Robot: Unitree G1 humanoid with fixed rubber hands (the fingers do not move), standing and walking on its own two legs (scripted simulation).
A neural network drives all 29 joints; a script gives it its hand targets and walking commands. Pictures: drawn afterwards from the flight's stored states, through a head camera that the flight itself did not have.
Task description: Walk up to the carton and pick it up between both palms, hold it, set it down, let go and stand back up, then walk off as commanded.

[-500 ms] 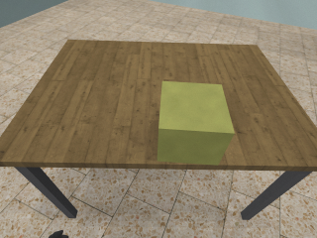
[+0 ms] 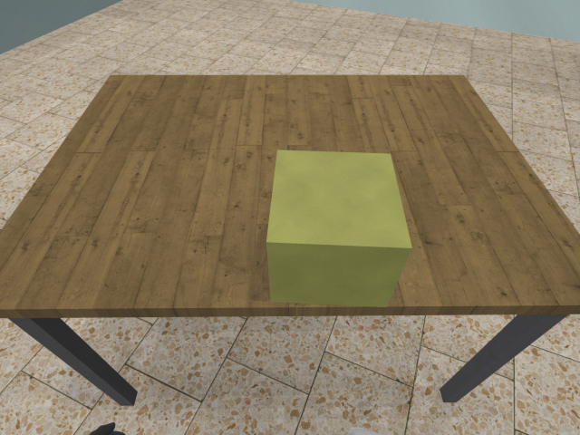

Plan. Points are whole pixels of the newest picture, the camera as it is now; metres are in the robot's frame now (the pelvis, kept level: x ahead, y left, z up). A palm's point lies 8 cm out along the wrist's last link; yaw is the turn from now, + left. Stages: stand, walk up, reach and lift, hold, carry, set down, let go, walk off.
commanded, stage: walk up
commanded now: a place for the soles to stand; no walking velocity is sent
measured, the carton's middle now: (331, 227) +0.44 -0.04 +0.03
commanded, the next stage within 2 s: reach and lift in 1.36 s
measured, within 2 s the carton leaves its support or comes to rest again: neither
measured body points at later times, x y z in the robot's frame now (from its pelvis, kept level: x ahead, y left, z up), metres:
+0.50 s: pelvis +0.05 +0.00 +0.00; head +0.08 +0.02 +0.45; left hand +0.17 +0.31 -0.09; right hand +0.14 -0.33 -0.09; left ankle +0.04 +0.13 -0.69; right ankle +0.08 -0.13 -0.69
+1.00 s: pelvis +0.04 +0.00 +0.00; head +0.07 +0.01 +0.45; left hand +0.16 +0.30 -0.09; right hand +0.14 -0.33 -0.09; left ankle +0.04 +0.13 -0.69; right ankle +0.08 -0.13 -0.69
